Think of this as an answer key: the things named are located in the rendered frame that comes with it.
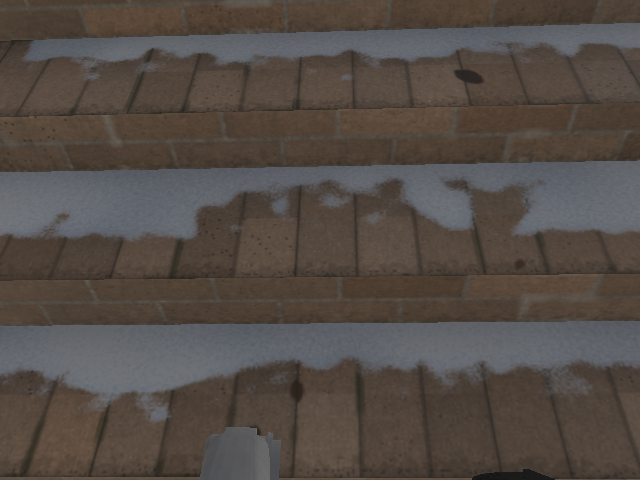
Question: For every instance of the robot left thigh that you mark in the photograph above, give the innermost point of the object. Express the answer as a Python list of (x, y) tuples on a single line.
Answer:
[(240, 454)]

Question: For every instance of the robot left shin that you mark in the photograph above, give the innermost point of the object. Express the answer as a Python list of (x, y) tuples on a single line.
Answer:
[(209, 439)]

